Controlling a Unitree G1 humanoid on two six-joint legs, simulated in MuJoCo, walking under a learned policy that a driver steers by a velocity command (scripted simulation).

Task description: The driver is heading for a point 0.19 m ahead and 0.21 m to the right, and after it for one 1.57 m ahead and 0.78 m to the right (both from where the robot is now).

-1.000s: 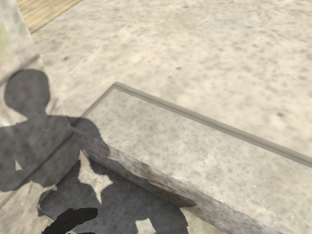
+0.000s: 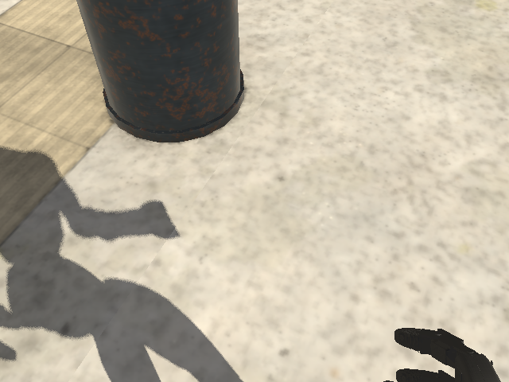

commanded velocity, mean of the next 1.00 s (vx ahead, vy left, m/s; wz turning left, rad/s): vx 0.20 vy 0.00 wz -0.57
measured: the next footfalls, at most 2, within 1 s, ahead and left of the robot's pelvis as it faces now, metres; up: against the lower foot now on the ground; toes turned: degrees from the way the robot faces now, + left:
right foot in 0.44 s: +0.38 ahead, -0.05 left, +0.00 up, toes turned -13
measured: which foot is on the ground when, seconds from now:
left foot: down 0.00-0.42, up 0.44-1.00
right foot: up 0.00-0.42, down 0.44-1.00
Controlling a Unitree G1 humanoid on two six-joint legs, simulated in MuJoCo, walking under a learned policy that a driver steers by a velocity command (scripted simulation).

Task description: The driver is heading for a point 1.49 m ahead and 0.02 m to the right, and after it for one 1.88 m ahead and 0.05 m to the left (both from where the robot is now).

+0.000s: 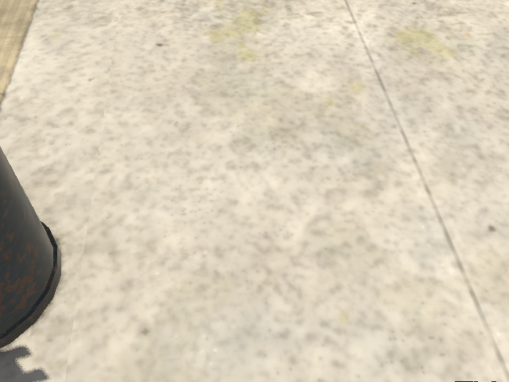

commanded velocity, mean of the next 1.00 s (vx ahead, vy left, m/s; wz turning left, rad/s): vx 0.16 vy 0.00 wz -0.27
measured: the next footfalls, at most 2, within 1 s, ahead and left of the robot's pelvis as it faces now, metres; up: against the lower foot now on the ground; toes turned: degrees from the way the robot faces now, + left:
left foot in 0.06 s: +0.08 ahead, +0.12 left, +0.00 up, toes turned -8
right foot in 0.44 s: +0.00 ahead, -0.08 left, +0.00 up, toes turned -11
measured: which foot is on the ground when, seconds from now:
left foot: up 0.00-0.04, down 0.06-1.00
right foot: down 0.00-0.08, up 0.10-0.42, down 0.44-0.74, up 0.76-1.00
